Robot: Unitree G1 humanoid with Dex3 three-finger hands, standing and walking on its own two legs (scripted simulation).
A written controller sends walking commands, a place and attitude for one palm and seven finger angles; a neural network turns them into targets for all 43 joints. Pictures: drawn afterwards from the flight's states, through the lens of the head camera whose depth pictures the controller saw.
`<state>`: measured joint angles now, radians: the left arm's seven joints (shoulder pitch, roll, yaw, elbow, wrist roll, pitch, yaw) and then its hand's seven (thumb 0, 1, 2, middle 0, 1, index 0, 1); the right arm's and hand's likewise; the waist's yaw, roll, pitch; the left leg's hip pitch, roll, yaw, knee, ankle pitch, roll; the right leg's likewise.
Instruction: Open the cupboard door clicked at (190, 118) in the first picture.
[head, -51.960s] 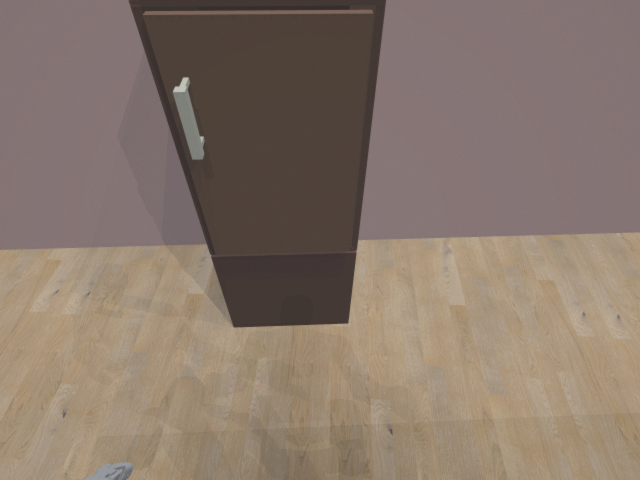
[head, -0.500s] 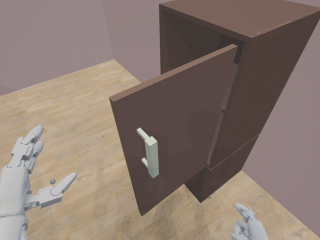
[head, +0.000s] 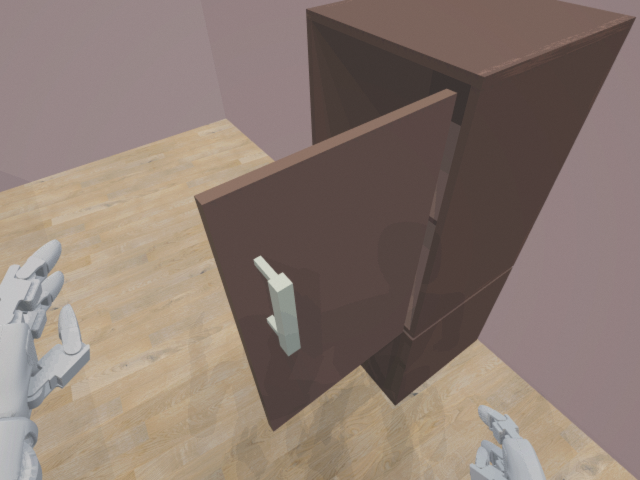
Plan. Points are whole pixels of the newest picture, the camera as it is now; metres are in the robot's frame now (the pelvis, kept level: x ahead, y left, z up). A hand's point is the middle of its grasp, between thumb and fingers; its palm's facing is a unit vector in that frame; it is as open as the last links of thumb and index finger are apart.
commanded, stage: draw the hand back to the body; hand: left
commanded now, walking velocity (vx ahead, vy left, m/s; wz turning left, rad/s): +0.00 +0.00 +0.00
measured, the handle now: (276, 307) +0.30 +0.10 +0.08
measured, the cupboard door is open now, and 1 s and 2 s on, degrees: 92 92 92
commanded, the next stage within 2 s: step back with the hand held close in 0.08 s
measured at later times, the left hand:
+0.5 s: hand (86, 360) +0.18 +0.26 +0.13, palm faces +0.30 -0.81 -0.50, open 7.4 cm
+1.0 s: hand out of the picture +0.08 +0.29 +0.14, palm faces +0.43 -0.79 -0.44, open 7.4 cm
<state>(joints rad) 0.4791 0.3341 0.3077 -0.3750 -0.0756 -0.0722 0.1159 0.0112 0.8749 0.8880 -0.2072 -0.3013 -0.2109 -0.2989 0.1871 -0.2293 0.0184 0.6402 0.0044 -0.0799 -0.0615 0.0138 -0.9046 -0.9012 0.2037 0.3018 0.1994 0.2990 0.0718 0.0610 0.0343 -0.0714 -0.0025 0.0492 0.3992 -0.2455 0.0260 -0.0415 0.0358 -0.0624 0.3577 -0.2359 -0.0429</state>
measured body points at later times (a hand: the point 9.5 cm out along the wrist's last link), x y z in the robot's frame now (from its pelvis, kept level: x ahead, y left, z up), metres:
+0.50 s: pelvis -0.03 +0.01 +0.00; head +0.00 +0.00 +0.45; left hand +0.16 +0.30 +0.16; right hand +0.15 -0.24 -0.09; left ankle -0.01 +0.10 -0.74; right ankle -0.02 -0.09 -0.74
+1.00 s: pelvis -0.11 +0.04 -0.02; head -0.09 +0.05 +0.42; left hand +0.05 +0.33 +0.17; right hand +0.06 -0.20 -0.10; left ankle -0.04 +0.11 -0.74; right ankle -0.03 -0.09 -0.74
